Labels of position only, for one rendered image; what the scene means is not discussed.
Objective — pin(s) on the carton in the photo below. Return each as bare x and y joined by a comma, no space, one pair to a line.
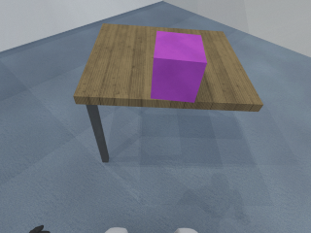
178,66

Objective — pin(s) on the table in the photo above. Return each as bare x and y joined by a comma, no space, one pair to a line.
119,72

